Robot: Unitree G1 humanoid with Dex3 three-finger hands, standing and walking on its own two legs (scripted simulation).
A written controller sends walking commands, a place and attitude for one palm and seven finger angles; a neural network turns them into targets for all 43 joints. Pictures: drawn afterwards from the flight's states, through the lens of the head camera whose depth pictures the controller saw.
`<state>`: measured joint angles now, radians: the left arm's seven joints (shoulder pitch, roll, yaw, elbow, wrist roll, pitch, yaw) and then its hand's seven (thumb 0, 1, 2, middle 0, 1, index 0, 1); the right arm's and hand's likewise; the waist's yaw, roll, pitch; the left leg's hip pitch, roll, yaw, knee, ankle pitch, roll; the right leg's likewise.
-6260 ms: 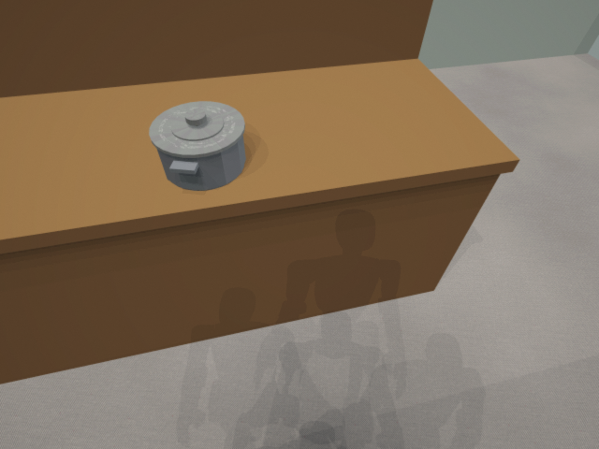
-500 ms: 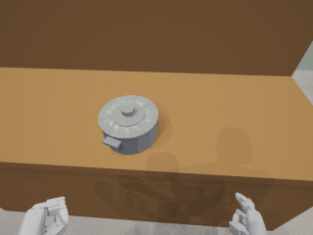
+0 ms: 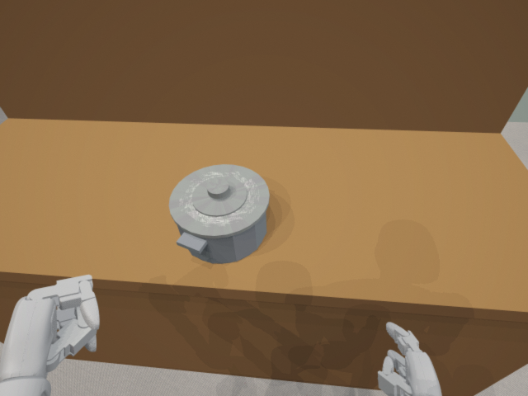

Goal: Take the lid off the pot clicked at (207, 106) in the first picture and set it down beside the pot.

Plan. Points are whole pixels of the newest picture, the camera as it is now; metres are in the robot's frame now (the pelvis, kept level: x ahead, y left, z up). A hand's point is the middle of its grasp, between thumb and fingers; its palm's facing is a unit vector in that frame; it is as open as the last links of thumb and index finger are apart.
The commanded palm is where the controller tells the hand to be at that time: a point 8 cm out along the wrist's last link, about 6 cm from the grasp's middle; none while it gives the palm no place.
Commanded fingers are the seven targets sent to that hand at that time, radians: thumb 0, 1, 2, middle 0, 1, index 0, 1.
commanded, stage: reach forward and open the fingers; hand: left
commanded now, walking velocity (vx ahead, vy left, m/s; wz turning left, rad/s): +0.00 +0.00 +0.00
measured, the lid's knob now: (218, 188) +0.48 +0.16 +0.04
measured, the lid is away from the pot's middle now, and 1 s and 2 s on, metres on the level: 0.00 0.00 0.00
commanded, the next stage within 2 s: move the open hand above the knob in 1.08 s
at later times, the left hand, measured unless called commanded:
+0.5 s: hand (78, 312) +0.18 +0.27 +0.09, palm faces -0.23 -0.08 -0.97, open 4.3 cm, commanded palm +0.18 +0.26 +0.15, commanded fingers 0.00 0.13 1.17 -0.97 -0.54 -0.97 -0.54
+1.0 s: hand (85, 274) +0.23 +0.28 +0.10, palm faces -0.16 -0.07 -0.98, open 9.8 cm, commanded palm +0.22 +0.27 +0.16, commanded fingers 0.00 -0.28 1.38 -0.83 -0.08 -0.83 -0.08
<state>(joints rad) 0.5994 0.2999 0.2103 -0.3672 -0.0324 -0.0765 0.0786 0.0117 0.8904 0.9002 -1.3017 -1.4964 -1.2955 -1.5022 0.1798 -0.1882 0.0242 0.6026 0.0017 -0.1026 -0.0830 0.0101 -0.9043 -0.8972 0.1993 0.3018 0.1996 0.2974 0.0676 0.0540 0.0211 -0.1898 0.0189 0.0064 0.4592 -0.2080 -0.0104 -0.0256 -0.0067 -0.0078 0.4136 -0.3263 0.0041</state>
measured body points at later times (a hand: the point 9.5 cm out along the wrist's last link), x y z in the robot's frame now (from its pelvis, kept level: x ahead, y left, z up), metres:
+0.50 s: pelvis -0.03 +0.01 +0.00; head -0.02 -0.04 +0.44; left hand +0.19 +0.27 +0.14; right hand +0.19 -0.21 -0.10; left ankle +0.03 +0.13 -0.74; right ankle -0.06 -0.12 -0.74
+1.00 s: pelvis -0.04 +0.03 +0.00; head -0.03 -0.01 +0.45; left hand +0.23 +0.28 +0.16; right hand +0.18 -0.18 -0.10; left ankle +0.03 +0.13 -0.74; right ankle -0.06 -0.12 -0.74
